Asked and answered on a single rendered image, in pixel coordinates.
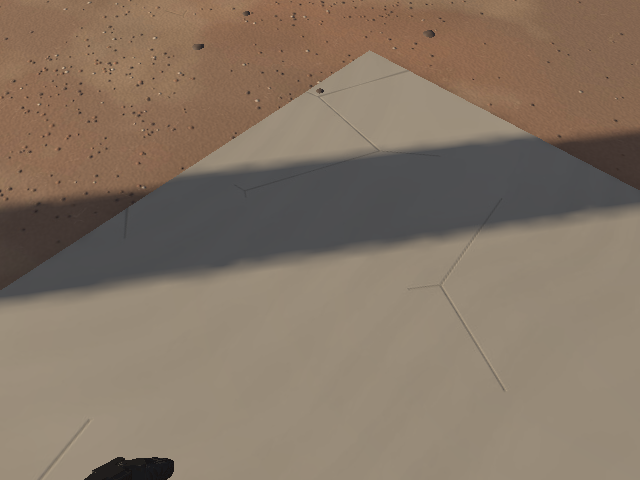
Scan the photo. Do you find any robot left hand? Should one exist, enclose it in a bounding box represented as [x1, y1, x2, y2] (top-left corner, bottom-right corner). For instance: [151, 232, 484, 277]
[84, 457, 174, 480]

